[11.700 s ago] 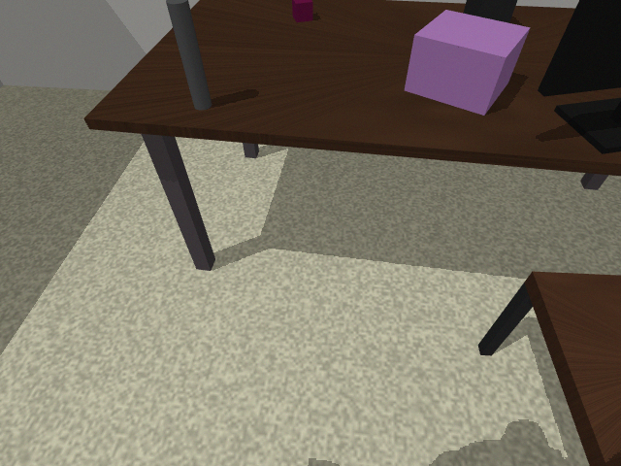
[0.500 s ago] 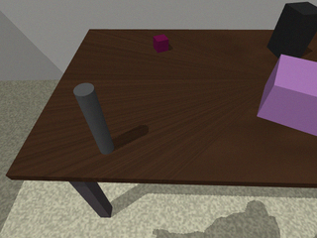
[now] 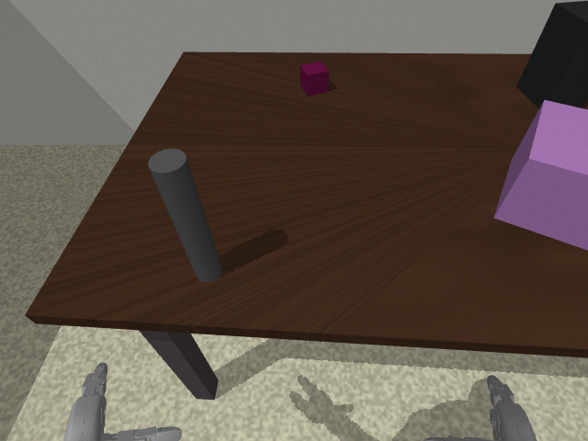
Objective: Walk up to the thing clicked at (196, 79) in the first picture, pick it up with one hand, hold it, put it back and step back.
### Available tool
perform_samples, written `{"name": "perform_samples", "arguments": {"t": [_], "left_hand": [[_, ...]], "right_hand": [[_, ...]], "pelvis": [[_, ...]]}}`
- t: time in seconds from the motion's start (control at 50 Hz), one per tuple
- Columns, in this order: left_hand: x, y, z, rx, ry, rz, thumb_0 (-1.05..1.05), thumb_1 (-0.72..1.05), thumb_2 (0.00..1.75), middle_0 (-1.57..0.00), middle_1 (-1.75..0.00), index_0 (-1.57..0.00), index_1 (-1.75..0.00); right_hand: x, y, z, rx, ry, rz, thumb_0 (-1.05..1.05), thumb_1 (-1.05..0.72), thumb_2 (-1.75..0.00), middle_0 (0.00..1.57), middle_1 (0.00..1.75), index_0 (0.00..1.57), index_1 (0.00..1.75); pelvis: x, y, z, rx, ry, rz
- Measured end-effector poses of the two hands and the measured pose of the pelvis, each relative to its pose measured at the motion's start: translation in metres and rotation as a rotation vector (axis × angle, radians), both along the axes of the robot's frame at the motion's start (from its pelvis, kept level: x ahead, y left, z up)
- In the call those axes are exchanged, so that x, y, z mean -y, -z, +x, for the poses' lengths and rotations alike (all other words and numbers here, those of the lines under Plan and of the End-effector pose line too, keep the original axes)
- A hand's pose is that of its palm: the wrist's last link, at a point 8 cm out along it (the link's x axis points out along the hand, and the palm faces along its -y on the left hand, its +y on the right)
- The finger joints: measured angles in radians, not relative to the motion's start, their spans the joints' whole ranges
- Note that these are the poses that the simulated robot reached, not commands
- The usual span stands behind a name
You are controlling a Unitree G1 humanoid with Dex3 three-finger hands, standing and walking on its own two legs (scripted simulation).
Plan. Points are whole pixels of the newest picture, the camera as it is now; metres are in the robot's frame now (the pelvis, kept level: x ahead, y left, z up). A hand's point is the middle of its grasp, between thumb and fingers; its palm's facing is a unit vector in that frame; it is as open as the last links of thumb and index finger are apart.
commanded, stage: rise first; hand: left
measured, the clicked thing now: (191, 225) +0.40 +0.18 +0.07
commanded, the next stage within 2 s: go down in 1.30 s
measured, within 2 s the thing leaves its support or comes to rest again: neither
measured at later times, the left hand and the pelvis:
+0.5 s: hand (103, 394) +0.18 +0.24 +0.04, palm faces +0.28 -0.89 -0.37, open 17.5 cm; pelvis +0.00 -0.01 +0.00, yaw +1 degrees
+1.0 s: hand (78, 391) +0.16 +0.24 +0.09, palm faces +0.32 -0.85 -0.41, open 17.5 cm; pelvis -0.01 -0.01 +0.00, yaw +2 degrees
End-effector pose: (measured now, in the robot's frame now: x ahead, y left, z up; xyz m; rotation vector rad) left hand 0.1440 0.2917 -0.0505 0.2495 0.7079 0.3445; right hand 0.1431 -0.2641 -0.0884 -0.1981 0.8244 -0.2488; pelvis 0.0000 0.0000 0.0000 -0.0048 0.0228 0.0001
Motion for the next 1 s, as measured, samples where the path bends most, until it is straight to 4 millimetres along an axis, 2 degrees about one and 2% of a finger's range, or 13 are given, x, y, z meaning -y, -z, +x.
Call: {"name": "perform_samples", "arguments": {"t": [0.16,0.3,0.46,0.64,0.84,1.0], "left_hand": [[0.002,-0.046,0.008,0.192,0.022,0.053,0.0,-0.39,0.08,-0.06,-0.05,-0.05,-0.07],[0.002,-0.08,0.007,0.314,0.055,0.09,-0.01,-0.5,0.06,-0.05,-0.04,-0.04,-0.06],[0.007,-0.107,-0.001,0.395,0.096,0.135,-0.01,-0.53,0.05,-0.05,-0.04,-0.03,-0.06],[0.008,-0.134,-0.01,0.493,0.12,0.199,-0.01,-0.54,0.05,-0.05,-0.04,-0.04,-0.06],[0.009,-0.152,-0.019,0.56,0.137,0.243,-0.01,-0.54,0.04,-0.05,-0.04,-0.04,-0.06],[0.011,-0.164,-0.017,0.609,0.155,0.268,-0.01,-0.54,0.05,-0.05,-0.04,-0.04,-0.06]], "right_hand": [[-0.018,-0.017,0.013,0.12,-0.059,0.021,0.0,0.38,-0.07,0.06,0.05,0.05,0.05],[-0.011,-0.02,0.01,0.141,-0.05,0.026,0.0,0.5,-0.04,0.06,0.05,0.06,0.05],[0.001,-0.005,-0.005,0.065,-0.025,0.022,0.0,0.54,-0.03,0.06,0.05,0.05,0.05],[0.009,-0.005,-0.003,0.078,-0.02,0.012,-0.01,0.55,-0.02,0.06,0.05,0.05,0.05],[0.006,-0.001,-0.003,0.072,-0.03,0.028,-0.01,0.55,-0.02,0.06,0.05,0.05,0.05],[0.004,-0.001,-0.001,0.086,-0.03,0.034,-0.01,0.55,-0.03,0.06,0.05,0.05,0.05]], "pelvis": [[0.001,-0.001,0.003,0.042,-0.005,0.0],[0.002,-0.002,0.003,0.066,-0.005,0.001],[0.005,-0.002,-0.002,0.082,-0.008,0.002],[0.008,-0.002,-0.009,0.095,-0.015,0.005],[0.011,-0.002,-0.013,0.098,-0.025,0.007],[0.011,-0.002,-0.014,0.1,-0.027,0.008]]}}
